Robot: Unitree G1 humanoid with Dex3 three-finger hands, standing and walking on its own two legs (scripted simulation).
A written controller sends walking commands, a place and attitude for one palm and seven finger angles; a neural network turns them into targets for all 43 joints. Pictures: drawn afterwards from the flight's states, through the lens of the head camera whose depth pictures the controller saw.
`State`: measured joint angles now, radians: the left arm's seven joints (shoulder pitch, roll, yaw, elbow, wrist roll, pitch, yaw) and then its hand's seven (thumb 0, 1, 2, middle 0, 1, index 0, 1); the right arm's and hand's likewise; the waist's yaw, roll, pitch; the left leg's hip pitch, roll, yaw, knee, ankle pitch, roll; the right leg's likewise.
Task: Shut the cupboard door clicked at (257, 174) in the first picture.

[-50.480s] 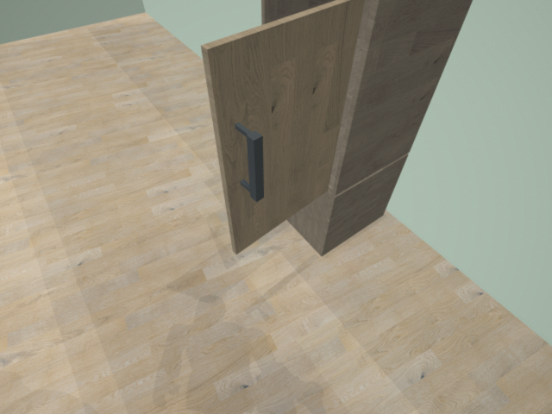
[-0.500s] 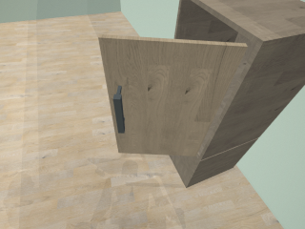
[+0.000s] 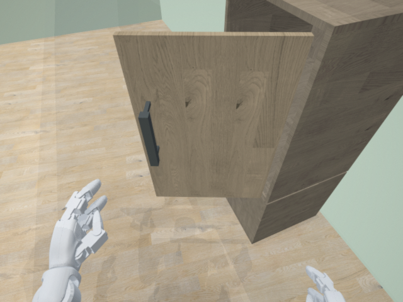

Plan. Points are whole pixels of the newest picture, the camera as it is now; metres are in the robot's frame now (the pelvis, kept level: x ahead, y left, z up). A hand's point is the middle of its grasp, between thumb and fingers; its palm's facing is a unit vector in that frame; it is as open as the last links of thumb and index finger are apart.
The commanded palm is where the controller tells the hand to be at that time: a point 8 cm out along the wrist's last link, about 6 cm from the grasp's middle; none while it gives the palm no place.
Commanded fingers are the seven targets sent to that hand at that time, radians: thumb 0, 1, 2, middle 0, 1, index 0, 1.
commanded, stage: raise the hand and make a fist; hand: left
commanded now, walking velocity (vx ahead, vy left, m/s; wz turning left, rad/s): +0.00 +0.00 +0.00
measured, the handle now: (151, 135) +0.51 +0.14 +0.04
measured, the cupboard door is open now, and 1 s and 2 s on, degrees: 66 66 66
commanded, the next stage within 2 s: bring the fist close to the handle in 1.68 s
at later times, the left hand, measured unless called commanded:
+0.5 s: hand (116, 262) +0.21 +0.17 -0.02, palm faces -0.13 -0.99 +0.02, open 4.6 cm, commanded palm +0.17 +0.24 +0.00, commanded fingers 0.00 0.90 0.90 -0.88 -1.04 -0.88 -1.04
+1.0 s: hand (77, 252) +0.21 +0.23 +0.04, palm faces +0.04 -1.00 -0.04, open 3.1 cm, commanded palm +0.19 +0.27 +0.03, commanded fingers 0.00 0.90 0.90 -1.30 -1.50 -1.30 -1.50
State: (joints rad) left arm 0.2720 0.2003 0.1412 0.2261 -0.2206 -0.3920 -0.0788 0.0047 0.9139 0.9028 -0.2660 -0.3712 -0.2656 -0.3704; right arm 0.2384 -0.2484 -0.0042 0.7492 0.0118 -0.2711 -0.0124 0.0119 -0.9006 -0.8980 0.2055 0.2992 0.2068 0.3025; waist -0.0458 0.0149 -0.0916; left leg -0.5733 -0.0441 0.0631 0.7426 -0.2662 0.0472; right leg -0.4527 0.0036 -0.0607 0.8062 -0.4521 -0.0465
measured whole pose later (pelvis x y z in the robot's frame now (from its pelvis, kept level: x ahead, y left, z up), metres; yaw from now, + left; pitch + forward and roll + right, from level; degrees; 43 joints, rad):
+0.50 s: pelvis -0.01 -0.01 -0.06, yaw -2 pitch +14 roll -2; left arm 0.36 0.26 0.16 0.02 -0.33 -0.29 -0.39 0.01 0.90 0.90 -0.70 -0.85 -0.70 -0.85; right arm 0.21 -0.19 0.02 0.56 0.05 -0.20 -0.07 0.02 -0.90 -0.90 0.21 0.30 0.21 0.30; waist 0.02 0.04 -0.14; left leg -0.97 0.02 0.01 1.16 -0.43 0.04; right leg -0.81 0.06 -0.10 1.15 -0.59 -0.06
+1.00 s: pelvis -0.01 +0.04 -0.04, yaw -1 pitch +11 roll -5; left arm 0.43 0.26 0.14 -0.15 -0.27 -0.34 -0.16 0.01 0.90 0.90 -1.16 -1.35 -1.16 -1.35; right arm 0.23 -0.22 0.03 0.50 0.04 -0.19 -0.04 0.02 -0.90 -0.90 0.21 0.30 0.21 0.30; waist 0.01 0.04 -0.14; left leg -0.86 -0.01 0.03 1.05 -0.40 0.09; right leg -0.68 0.04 -0.08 1.00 -0.52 -0.01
